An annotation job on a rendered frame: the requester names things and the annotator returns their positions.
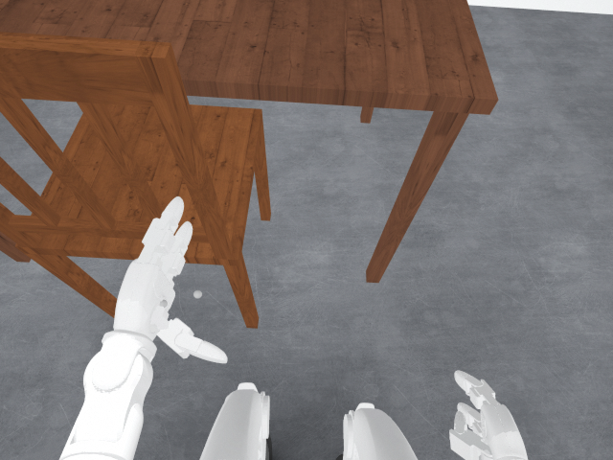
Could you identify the table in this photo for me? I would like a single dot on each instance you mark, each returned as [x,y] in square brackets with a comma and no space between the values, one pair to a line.
[401,54]

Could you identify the robot right hand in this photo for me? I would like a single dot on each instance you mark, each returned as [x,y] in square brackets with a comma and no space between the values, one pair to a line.
[495,434]

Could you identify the robot left thigh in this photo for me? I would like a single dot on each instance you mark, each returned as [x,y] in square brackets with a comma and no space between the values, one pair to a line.
[242,422]

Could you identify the left robot forearm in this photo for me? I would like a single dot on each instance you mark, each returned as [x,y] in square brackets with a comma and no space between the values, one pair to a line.
[115,382]

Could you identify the chair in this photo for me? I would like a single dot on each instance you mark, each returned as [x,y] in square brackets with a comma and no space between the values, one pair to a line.
[138,145]

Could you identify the robot left hand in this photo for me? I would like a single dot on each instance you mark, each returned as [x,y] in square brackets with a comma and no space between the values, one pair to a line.
[148,281]

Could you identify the robot right thigh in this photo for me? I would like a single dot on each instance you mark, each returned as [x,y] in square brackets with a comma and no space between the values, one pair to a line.
[370,434]

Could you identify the robot thigh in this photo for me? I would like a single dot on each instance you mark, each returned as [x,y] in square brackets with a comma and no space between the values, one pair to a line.
[370,434]
[242,422]

